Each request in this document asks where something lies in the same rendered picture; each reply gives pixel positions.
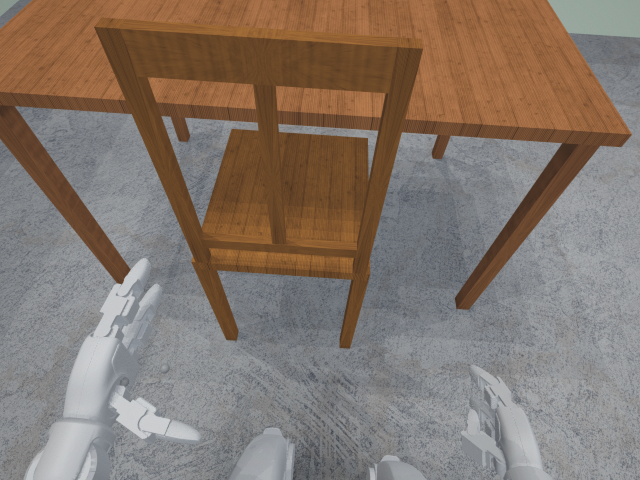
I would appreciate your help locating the table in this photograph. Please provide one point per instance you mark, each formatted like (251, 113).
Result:
(500, 69)

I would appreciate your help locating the robot left forearm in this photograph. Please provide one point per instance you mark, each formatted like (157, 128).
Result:
(77, 449)

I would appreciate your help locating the left robot shin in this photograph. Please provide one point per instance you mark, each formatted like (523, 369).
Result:
(274, 431)

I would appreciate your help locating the left robot hand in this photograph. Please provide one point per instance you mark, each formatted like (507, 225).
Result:
(109, 354)

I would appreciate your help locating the chair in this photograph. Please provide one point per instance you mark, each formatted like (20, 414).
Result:
(283, 203)

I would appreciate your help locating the right robot hand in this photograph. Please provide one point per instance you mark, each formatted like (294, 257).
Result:
(509, 440)

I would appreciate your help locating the left robot thigh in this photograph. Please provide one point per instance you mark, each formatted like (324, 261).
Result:
(266, 457)

